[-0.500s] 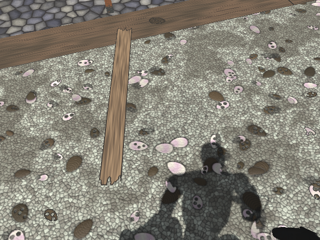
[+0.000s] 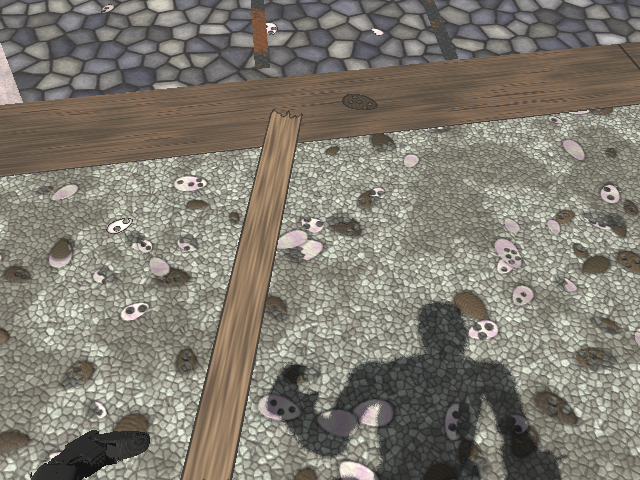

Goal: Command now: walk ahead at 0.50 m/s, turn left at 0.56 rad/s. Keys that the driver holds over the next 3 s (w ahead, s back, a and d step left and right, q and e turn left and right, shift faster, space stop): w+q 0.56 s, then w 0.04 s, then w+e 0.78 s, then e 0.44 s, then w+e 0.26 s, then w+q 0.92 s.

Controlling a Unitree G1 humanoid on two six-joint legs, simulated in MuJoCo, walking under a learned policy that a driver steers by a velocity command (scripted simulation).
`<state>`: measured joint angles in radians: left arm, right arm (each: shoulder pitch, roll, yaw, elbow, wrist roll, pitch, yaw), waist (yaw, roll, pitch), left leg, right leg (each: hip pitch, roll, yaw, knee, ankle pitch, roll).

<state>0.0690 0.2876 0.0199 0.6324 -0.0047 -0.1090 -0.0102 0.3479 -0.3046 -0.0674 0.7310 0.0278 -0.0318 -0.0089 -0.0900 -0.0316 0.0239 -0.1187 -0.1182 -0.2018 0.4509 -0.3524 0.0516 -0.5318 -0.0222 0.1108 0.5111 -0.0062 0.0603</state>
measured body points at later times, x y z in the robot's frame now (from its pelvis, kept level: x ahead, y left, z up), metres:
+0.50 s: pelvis +0.26 +0.01 +0.00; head +0.29 +0.03 +0.44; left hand +0.17 +0.30 -0.13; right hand +0.56 -0.13 -0.07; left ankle +0.37 +0.17 -0.71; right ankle +0.15 -0.14 -0.73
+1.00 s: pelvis +0.52 +0.13 +0.00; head +0.54 +0.14 +0.45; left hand +0.61 +0.41 -0.10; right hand +0.66 -0.13 -0.11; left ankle +0.38 +0.16 -0.73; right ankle +0.75 +0.04 -0.69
